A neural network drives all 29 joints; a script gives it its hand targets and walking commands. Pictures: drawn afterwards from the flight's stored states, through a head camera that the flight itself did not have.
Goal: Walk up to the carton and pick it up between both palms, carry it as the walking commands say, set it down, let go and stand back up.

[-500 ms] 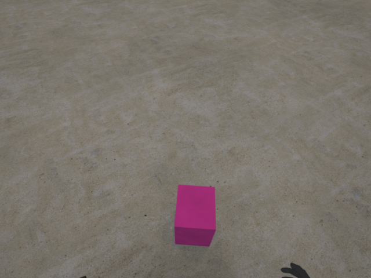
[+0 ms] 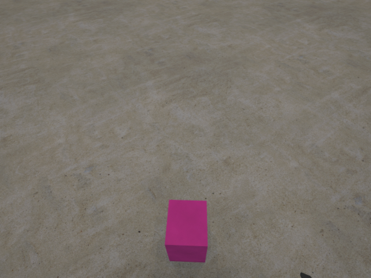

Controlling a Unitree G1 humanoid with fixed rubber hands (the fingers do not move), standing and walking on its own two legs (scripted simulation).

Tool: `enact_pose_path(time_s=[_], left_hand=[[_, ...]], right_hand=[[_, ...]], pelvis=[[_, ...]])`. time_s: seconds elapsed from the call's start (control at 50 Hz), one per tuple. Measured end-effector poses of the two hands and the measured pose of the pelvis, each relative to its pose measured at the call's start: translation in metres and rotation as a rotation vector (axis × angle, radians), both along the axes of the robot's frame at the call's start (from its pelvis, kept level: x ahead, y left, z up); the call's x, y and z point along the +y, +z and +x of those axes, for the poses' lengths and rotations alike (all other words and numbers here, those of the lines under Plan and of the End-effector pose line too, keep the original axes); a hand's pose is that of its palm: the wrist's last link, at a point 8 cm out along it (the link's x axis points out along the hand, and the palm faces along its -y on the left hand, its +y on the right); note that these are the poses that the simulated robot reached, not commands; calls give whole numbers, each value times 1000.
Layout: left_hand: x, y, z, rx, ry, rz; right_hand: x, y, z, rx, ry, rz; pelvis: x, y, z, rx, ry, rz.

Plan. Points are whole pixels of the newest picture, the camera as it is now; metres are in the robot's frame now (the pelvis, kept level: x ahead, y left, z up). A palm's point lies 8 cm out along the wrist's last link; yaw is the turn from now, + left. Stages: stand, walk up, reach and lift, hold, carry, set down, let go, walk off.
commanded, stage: walk up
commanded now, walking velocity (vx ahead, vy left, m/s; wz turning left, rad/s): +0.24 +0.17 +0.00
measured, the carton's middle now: (187, 231) +0.44 +0.03 -0.64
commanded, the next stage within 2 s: stand in 0.40 s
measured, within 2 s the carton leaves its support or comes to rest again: neither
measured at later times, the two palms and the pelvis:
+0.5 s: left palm out of the picture +0.11 +0.28 -0.12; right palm out of the picture +0.16 -0.22 -0.11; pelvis +0.05 +0.02 -0.01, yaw -1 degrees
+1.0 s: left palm out of the picture +0.10 +0.29 -0.12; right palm out of the picture +0.14 -0.21 -0.10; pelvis +0.03 +0.04 -0.01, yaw -1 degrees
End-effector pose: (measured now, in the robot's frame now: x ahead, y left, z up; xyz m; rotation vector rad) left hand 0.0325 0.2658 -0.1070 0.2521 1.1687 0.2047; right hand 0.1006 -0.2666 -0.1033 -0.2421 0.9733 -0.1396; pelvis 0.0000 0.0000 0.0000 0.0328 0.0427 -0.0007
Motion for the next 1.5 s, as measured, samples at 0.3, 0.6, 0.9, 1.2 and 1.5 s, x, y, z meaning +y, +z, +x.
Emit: enact_pose_path(time_s=[0.3, 0.6, 0.9, 1.2, 1.5], left_hand=[[29, -22, 46, 55, 7, -2], [17, -9, 84, -79, -46, -18], [23, -8, 73, -102, -47, -27], [24, -8, 71, -109, -49, -30], [24, 12, 139, -236, -64, -59]], right_hand=[[39, -11, 61, -13, -2, 15], [45, -7, 57, -23, 0, 35], [51, -2, 43, -39, -1, 26], [53, 0, 42, -52, 2, 23], [50, 1, 63, 0, 19, 5]], pelvis=[[29, -15, 52, -1, -16, -25], [27, -9, 46, -23, -11, -11], [34, -9, 31, -45, -11, -19], [36, -8, 28, -48, -11, -22], [37, -13, 24, -71, -20, -22]])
